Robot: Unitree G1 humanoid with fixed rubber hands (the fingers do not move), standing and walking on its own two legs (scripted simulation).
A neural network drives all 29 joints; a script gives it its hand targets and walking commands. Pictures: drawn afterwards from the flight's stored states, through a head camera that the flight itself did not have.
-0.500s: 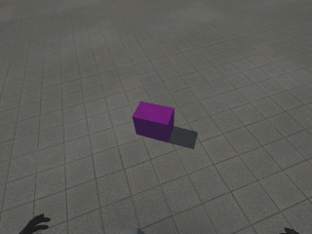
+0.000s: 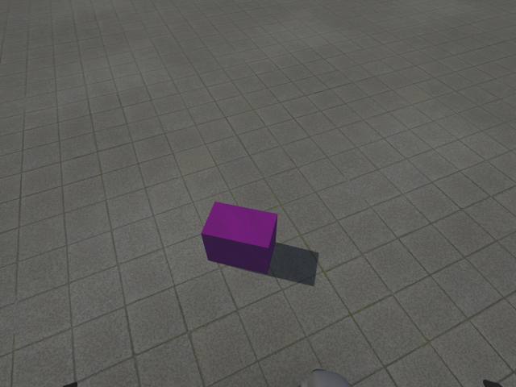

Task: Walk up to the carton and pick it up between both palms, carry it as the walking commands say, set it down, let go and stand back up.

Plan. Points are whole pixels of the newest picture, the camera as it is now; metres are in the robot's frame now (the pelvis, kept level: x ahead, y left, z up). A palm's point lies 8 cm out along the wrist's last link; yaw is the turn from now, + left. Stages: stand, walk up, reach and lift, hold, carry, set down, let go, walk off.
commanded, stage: walk up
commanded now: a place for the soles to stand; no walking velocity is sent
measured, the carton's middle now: (241, 238) +0.78 +0.05 -0.66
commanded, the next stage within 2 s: none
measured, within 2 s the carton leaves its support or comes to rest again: neither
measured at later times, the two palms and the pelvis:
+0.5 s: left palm (40, 343) +0.23 +0.38 -0.09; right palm (433, 286) +0.28 -0.31 -0.06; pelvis +0.18 +0.04 -0.01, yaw +0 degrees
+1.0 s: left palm (62, 263) +0.39 +0.40 -0.10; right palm (381, 229) +0.43 -0.28 -0.10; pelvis +0.32 +0.05 -0.02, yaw -1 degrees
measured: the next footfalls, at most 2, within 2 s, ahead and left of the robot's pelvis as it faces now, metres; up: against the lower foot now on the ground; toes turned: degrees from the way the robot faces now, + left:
right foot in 0.04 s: +0.16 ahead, -0.13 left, +0.00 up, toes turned -6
left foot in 0.36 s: +0.27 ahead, +0.16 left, +0.00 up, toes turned +6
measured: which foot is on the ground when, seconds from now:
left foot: down 0.00-0.06, up 0.08-0.34, down 0.36-0.68, up 0.70-0.92, down 0.94-1.00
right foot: up 0.00-0.02, down 0.04-0.36, up 0.38-0.66, down 0.68-1.00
